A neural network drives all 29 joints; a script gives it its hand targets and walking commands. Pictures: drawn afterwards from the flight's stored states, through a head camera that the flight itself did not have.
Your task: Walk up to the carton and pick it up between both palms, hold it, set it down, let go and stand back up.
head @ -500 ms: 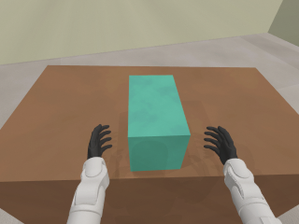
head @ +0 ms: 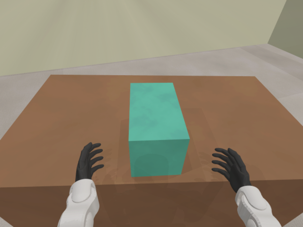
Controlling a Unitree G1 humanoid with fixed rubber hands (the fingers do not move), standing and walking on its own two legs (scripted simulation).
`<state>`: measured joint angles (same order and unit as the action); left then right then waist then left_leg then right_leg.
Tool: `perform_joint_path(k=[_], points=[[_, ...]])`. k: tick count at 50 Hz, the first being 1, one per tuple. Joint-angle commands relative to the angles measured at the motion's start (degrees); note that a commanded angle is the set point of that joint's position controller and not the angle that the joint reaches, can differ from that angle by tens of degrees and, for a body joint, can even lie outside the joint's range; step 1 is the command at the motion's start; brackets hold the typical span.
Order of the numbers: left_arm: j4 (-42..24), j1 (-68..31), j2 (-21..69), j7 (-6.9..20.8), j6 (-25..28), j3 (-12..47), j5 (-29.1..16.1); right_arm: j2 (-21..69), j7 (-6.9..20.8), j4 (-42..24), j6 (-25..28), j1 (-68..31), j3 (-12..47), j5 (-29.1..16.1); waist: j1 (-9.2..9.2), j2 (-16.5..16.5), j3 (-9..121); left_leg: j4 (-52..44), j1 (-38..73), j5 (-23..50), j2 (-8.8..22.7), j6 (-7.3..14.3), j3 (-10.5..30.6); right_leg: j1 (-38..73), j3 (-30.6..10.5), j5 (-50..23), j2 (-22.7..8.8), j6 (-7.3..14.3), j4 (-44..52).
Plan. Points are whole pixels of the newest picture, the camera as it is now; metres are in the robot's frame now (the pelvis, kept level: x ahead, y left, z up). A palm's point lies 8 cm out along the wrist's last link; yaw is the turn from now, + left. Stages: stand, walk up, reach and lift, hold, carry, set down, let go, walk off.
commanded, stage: set down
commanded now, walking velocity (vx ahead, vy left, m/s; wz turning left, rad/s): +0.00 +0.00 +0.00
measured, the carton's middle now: (153, 125) +0.48 +0.01 +0.01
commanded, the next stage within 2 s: let go in 1.56 s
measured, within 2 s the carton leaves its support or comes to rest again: neither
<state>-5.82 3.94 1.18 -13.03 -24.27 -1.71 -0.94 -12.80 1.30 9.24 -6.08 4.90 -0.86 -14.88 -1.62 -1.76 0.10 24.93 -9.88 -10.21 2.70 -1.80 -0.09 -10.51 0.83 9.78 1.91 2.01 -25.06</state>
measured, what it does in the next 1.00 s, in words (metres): stands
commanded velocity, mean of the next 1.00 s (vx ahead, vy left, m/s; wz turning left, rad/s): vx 0.00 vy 0.00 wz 0.00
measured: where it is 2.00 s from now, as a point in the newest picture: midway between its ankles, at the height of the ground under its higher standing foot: outside the picture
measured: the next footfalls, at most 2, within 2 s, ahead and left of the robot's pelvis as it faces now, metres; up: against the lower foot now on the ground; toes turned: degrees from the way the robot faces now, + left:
none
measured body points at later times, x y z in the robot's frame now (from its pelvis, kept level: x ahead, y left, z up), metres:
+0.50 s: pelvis +0.00 +0.00 +0.00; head -0.01 +0.01 +0.45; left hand +0.25 +0.20 +0.03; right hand +0.24 -0.20 +0.03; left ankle +0.04 +0.15 -0.74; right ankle +0.05 -0.09 -0.74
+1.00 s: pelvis +0.03 +0.00 +0.00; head +0.03 +0.01 +0.45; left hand +0.24 +0.21 -0.01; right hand +0.24 -0.21 +0.00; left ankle +0.04 +0.15 -0.74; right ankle +0.05 -0.09 -0.74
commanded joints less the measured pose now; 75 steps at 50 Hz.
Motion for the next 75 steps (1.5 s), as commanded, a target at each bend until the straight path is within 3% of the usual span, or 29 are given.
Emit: perform_joint_path(k=[1, 7, 20, 23, 27, 33, 37, 43, 51, 61, 75], points=[[-13.31, -3.20, -3.64, 1.65, 0.86, 8.00, -1.53, -5.28, -0.91, -18.15, 0.73, -4.47, -0.52, -0.30, 0.44, -2.76, 1.63, -11.68, 8.07, -3.08, -2.89, 1.64, -2.26, 0.84, -4.28, 10.80, -2.42, -0.53, 12.68], [-11.74, -2.70, -5.54, 2.50, 1.37, 7.27, -2.49, -4.70, -1.11, -21.10, -0.08, -2.44, -0.22, 0.38, 0.19, -2.39, 0.14, -11.49, 7.64, -4.74, -3.30, 1.60, -2.86, -0.66, -4.42, 14.27, -2.82, -0.50, 13.51], [-5.53, -0.31, -8.07, 4.55, 1.19, 6.25, -3.31, -4.40, -0.71, -17.22, -1.69, 0.74, -1.12, 3.82, 0.16, -1.72, -0.76, -11.09, 5.80, -6.51, -3.41, 1.62, -3.87, -1.67, -4.02, 16.61, -3.34, -0.81, 13.33], [-7.10, 0.55, -9.31, 4.79, 2.50, 5.94, -3.85, -4.40, -0.61, -18.10, -1.01, 1.67, -1.78, 4.23, 0.07, -1.28, 0.90, -10.55, 5.77, -5.08, -3.55, 1.61, -3.86, -1.29, -3.62, 14.99, -3.17, -0.90, 12.78], [-4.39, 2.57, -10.15, 5.47, 3.29, 5.41, -3.56, -4.11, -0.77, -15.29, -0.68, 3.26, -1.86, 5.34, 0.44, -1.35, -0.02, -10.16, 5.56, -4.19, -3.66, 1.63, -4.06, -1.12, -3.50, 12.80, -3.41, -1.20, 12.38], [-4.58, 6.45, -11.06, 6.35, 6.08, 5.16, -3.49, -4.43, -0.40, -13.61, 1.24, 6.40, -1.98, 5.61, 0.78, 0.30, 2.02, -9.23, 6.44, 0.69, -3.75, 1.24, -4.14, 0.26, -2.10, 5.39, -2.82, -1.08, 11.08], [-1.57, 9.18, -11.70, 7.42, 8.00, 4.83, -2.96, -4.06, -0.50, -11.20, 2.81, 8.99, -1.41, 6.31, 1.08, -0.55, 1.62, -8.52, 6.76, 3.46, -4.13, 1.30, -4.27, 0.80, -2.18, 1.25, -2.82, -1.40, 10.87], [-0.58, 11.81, -12.40, 8.27, 11.32, 3.53, -1.84, -4.22, -0.28, -7.94, 5.41, 12.13, -0.52, 6.79, 0.46, 1.07, 2.53, -7.56, 6.93, 8.21, -4.49, 0.67, -4.11, 2.75, -2.02, -5.19, -2.45, -1.37, 10.19], [6.26, 11.40, -14.15, 10.09, 12.79, 2.49, -1.29, -3.53, -0.70, -2.63, 7.21, 12.21, 0.23, 8.34, 0.75, 0.03, 0.45, -7.66, 5.64, 5.62, -4.60, 1.09, -4.05, 2.63, -2.63, -3.29, -3.22, -1.81, 11.16], [14.26, 8.37, -15.41, 11.67, 11.45, 1.38, -0.49, -2.28, -1.32, 2.11, 7.78, 10.07, 0.36, 10.83, 0.53, 0.04, -2.76, -7.94, 4.19, 1.01, -4.73, 1.65, -4.72, 0.62, -3.30, 4.29, -3.89, -2.02, 12.08], [19.19, 7.33, -16.45, 13.43, 8.15, 0.35, 1.15, -1.19, -2.26, 5.16, 8.02, 6.95, -0.04, 13.04, 0.38, -0.71, -6.11, -7.52, 3.38, -3.49, -4.64, 1.80, -5.54, -0.04, -2.40, 7.75, -4.17, -2.11, 12.07]])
